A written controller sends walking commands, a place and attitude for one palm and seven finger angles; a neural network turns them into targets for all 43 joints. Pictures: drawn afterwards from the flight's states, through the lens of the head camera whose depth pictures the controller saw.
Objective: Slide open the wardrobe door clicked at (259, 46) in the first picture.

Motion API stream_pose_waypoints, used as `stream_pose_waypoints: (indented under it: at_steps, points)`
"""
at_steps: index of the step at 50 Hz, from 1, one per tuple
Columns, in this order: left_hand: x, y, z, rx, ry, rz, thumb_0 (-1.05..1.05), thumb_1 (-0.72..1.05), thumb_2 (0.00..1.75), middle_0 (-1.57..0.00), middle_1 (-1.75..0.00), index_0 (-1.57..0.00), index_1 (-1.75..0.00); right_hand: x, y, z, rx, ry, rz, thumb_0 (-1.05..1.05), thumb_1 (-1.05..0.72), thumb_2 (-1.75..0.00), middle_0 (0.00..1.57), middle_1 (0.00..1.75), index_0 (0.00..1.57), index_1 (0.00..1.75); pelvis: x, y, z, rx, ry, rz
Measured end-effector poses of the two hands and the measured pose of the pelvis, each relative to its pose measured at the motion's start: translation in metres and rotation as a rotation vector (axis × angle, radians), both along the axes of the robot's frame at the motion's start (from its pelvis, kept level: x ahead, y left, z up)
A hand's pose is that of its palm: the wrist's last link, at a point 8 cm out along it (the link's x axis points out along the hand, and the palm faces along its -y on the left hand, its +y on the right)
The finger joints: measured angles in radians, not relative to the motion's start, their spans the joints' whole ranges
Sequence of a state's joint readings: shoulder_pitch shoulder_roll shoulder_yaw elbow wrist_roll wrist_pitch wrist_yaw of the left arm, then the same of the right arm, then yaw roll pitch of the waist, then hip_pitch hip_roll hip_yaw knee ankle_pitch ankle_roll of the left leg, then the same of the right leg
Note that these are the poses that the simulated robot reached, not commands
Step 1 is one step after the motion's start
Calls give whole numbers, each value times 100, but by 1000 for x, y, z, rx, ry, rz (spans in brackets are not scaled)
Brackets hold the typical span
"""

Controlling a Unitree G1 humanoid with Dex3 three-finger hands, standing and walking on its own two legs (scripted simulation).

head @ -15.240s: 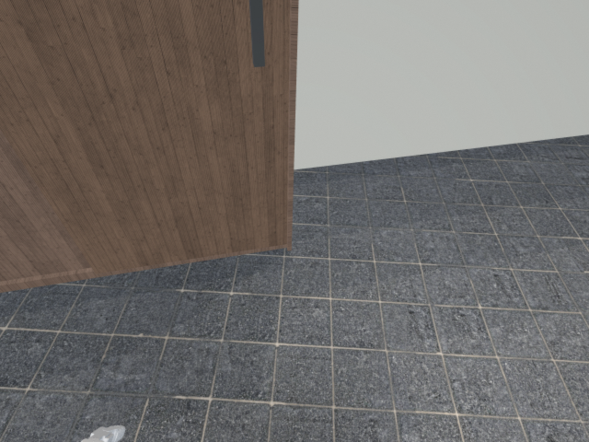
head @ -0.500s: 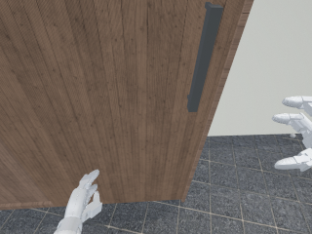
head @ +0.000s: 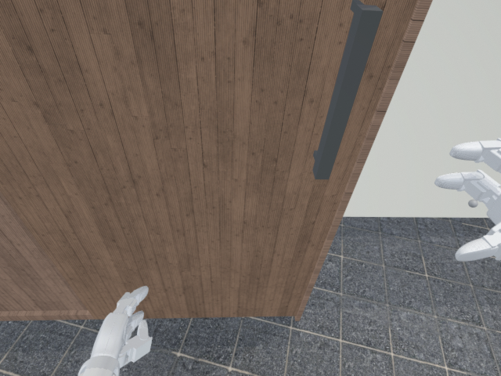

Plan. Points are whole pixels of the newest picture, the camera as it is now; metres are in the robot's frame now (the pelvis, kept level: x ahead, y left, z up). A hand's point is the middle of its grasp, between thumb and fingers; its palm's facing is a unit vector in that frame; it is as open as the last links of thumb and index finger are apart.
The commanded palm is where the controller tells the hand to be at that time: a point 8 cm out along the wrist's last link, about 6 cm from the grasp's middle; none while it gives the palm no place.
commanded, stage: raise the hand with hooked fingers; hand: right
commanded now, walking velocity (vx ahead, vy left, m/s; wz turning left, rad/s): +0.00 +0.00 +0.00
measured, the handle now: (336, 101) +0.49 -0.13 +0.23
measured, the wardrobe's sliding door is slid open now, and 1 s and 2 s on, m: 0.00 0.00 0.00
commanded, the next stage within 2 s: move the hooked fingers beside the handle in 0.24 s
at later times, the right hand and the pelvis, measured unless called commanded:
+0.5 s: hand (496, 177) +0.28 -0.26 +0.26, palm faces +0.13 +0.99 -0.09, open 13.9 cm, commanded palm +0.26 -0.29 +0.25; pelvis +0.01 +0.03 +0.00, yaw -1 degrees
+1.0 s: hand (434, 167) +0.34 -0.24 +0.22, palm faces +0.03 +0.99 -0.11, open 14.0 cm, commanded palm +0.32 -0.28 +0.24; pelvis +0.00 +0.02 +0.00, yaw +0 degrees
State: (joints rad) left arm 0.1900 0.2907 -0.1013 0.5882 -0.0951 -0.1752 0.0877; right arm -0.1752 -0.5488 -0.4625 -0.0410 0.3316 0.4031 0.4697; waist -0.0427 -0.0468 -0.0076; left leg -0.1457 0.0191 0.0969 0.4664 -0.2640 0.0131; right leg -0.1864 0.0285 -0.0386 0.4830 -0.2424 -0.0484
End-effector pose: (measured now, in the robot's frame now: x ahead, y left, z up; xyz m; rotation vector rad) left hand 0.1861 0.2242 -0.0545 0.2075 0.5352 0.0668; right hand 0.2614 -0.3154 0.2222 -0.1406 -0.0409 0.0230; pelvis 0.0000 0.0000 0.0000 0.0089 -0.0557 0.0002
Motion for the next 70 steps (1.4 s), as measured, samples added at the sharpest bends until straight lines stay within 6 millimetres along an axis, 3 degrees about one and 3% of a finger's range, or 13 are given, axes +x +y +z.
stream_pose_waypoints:
  at_steps: [3, 7, 11, 16, 20, 24, 28, 32, 36, 41, 46, 54, 70]
  points:
    - [1, 4, 6, 9, -20, 4, 1, 90, 90, -20, -30, -20, -30, -10, 6, 20, -5, -150, -9, -1, 50, -30, 31, 120, 30, 120, 5, 6, 0, 0, -8, 5]
    - [7, 7, 7, -4, -42, -4, 1, 90, 90, -20, -30, -20, -30, -15, -11, 43, 16, -221, -119, -1, 50, -30, 31, 120, 31, 120, 7, 13, 0, 2, -17, -4]
    - [13, 12, 1, -27, -43, -9, 1, 90, 90, -20, -30, -20, -30, -6, -18, 33, 6, -75, -186, -1, 50, -30, 31, 120, 30, 120, 3, 17, -1, 1, -9, -18]
    - [15, 17, -4, -35, -34, -2, 1, 90, 90, -20, -30, -20, -30, -1, 11, 9, -16, 28, -71, -1, 50, -30, 30, 120, 30, 120, 1, 21, -1, -4, -1, -14]
    - [15, 20, 1, -30, -50, 4, 1, 90, 90, -20, -30, -20, -30, -9, 27, 23, -4, -116, -4, -1, 50, -30, 31, 120, 30, 120, 5, 26, -2, -6, -8, -6]
    - [15, 24, 4, -32, -65, 7, 1, 90, 90, -20, -30, -20, -30, -9, 7, 38, 34, -181, -102, -1, 50, -30, 31, 120, 31, 120, 7, 32, -3, -4, -14, -9]
    - [13, 31, -1, -33, -50, 13, 1, 90, 90, -20, -30, -20, -30, 2, -8, 25, 35, -31, -185, -1, 50, -30, 31, 120, 30, 120, 3, 32, -3, -2, -9, -18]
    - [7, 36, -9, -16, -14, 26, 1, 90, 90, -20, -30, -20, -30, 17, 16, 7, -9, 50, -94, -1, 50, -30, 30, 120, 30, 120, -2, 30, -3, -5, 0, -23]
    - [-1, 36, -11, -6, 6, 46, 1, 90, 90, -20, -30, -20, -30, 30, 41, 16, 31, -77, 17, -1, 50, -30, 30, 120, 30, 120, -1, 29, -3, -8, 1, -13]
    - [-9, 36, -7, -28, -3, 80, 1, 90, 90, -20, -30, -20, -30, 46, 26, 30, 76, -127, -63, -1, 50, -30, 31, 120, 31, 120, 5, 30, -2, -11, 6, 6]
    - [-17, 40, -13, -31, 28, 99, 1, 90, 90, -20, -30, -20, -30, 55, 10, 13, 42, 34, -128, -1, 50, -30, 31, 120, 30, 120, 5, 26, -2, -8, 18, 6]
    - [-17, 35, -17, 14, 79, 92, 1, 90, 90, -20, -30, -20, -30, 68, 42, 13, 72, -89, 1, -1, 50, -30, 30, 120, 30, 120, 8, 19, -1, -7, 15, -2]
    - [-5, 24, -15, -11, 87, 95, 1, 90, 90, -20, -30, -20, -30, 102, 54, 6, 94, -12, -41, -1, 50, -30, 31, 120, 30, 120, 17, 15, 0, -11, 30, 4]
